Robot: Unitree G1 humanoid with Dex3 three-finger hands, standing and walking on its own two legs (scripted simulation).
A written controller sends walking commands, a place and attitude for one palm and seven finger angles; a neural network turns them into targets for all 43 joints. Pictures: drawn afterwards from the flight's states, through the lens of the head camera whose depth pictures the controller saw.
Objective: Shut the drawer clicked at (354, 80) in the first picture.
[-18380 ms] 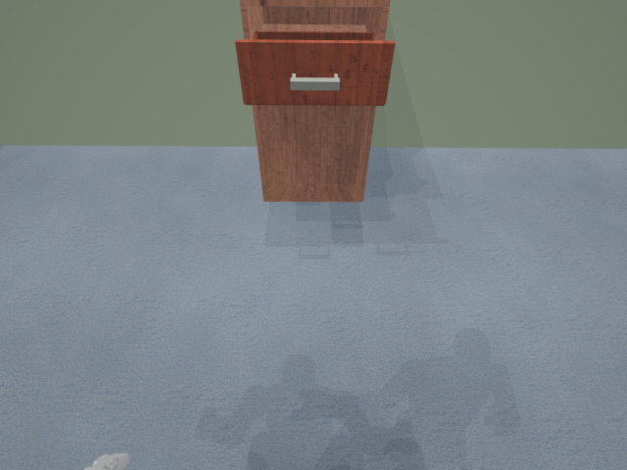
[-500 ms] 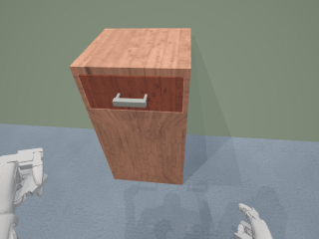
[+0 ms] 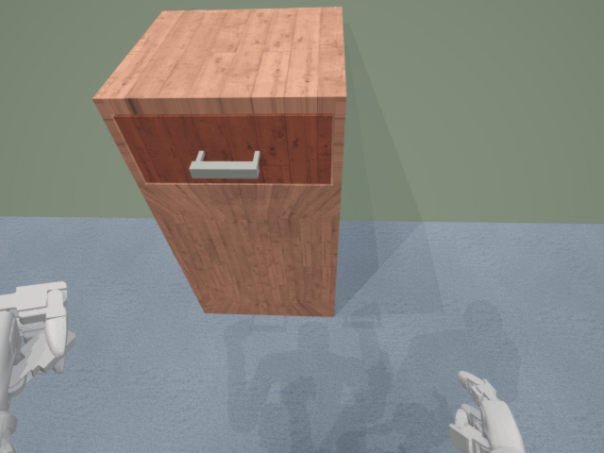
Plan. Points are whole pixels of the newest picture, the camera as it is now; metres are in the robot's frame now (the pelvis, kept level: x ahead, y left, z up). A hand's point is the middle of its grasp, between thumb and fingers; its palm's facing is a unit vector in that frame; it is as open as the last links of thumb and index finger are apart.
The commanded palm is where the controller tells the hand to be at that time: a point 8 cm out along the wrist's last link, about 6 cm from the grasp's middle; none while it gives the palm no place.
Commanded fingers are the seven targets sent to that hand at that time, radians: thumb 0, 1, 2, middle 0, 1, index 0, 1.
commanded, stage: step back with the hand held close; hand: left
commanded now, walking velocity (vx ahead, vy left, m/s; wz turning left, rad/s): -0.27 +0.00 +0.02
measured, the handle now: (226, 162) +0.65 +0.20 -0.02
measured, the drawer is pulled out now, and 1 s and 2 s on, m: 0.00 0.00 0.00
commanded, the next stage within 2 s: stop stepping back and stand still in 1.28 s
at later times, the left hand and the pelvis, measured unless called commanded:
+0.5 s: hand out of the picture +0.12 +0.26 +0.15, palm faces +0.35 -0.80 -0.49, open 3.2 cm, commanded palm +0.05 +0.30 +0.17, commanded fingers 0.00 0.90 0.90 -1.40 -1.60 -1.40 -1.60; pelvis -0.07 +0.01 -0.01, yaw +1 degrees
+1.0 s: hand out of the picture +0.07 +0.23 +0.15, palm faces +0.25 -0.82 -0.51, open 3.3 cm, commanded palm -0.01 +0.28 +0.17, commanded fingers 0.00 0.90 0.90 -1.40 -1.60 -1.40 -1.60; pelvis -0.14 +0.00 -0.01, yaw +0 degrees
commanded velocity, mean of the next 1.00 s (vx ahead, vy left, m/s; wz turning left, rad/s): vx -0.33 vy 0.00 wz -0.01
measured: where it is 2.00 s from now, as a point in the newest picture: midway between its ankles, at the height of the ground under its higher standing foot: outside the picture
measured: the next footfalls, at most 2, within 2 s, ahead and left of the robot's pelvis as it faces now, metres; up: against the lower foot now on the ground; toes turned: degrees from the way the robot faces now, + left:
right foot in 0.78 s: -0.17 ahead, -0.11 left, +0.00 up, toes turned +4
left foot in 1.28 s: -0.11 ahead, +0.11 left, +0.00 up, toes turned +2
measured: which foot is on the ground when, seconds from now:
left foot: down 0.00-1.00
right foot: down 0.00-0.66, up 0.68-0.76, down 0.78-1.00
